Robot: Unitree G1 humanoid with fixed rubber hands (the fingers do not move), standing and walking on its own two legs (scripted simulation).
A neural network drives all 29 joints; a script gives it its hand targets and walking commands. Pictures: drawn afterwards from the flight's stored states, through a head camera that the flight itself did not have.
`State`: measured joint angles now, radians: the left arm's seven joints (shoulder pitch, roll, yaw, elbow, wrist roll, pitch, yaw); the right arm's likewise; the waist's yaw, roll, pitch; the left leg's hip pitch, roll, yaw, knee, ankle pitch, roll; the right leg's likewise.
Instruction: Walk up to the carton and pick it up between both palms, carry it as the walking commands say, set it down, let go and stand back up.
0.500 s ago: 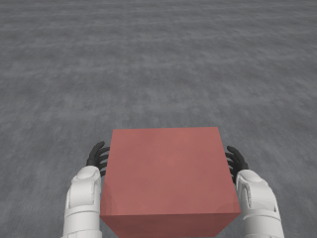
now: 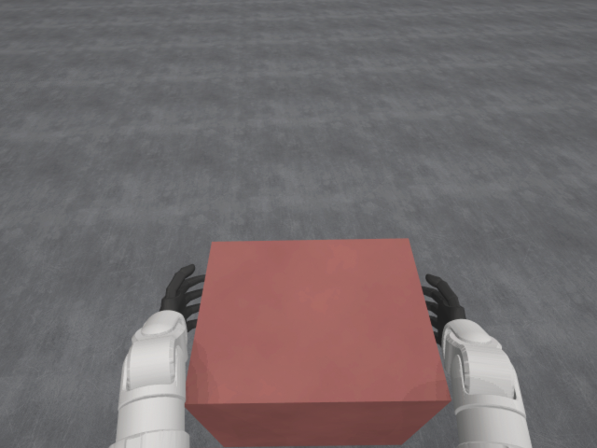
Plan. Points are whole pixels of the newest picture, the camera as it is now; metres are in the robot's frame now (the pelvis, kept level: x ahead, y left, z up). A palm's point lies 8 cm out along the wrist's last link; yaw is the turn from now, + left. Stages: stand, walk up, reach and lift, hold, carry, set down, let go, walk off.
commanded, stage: hold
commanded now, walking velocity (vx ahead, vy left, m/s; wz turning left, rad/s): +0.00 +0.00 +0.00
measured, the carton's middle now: (311, 348) +0.27 +0.00 -0.04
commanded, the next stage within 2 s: carry in 0.40 s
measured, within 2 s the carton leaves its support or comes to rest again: neither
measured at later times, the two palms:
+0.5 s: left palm (176, 310) +0.28 +0.19 +0.05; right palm (450, 315) +0.28 -0.19 +0.04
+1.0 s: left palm (152, 422) +0.14 +0.18 +0.05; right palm (500, 431) +0.13 -0.20 +0.04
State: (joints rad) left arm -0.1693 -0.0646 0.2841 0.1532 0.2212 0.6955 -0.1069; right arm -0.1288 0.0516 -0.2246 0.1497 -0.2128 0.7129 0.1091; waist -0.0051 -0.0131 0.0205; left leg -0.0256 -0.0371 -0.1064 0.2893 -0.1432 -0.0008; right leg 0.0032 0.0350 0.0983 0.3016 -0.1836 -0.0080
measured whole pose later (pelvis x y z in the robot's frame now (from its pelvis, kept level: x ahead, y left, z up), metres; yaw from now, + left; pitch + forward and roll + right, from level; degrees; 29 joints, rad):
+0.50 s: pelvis +0.00 +0.00 -0.01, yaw +0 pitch -1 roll +0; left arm -0.15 -0.05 0.26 0.04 0.18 0.73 -0.09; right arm -0.14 0.04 -0.20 0.06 -0.17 0.75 0.09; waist 0.00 -0.01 -0.06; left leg -0.21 -0.03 -0.09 0.46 -0.23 -0.01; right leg -0.18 0.05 0.08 0.46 -0.25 -0.02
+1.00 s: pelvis -0.11 -0.01 -0.03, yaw +1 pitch +2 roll +0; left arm -0.10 -0.05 0.21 -0.32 0.06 1.16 -0.01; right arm -0.05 0.02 -0.19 -0.36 -0.05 1.20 0.02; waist 0.01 0.01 -0.10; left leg -0.60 0.02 0.02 1.00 -0.45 -0.01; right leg -0.46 0.00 -0.09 0.67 -0.25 -0.06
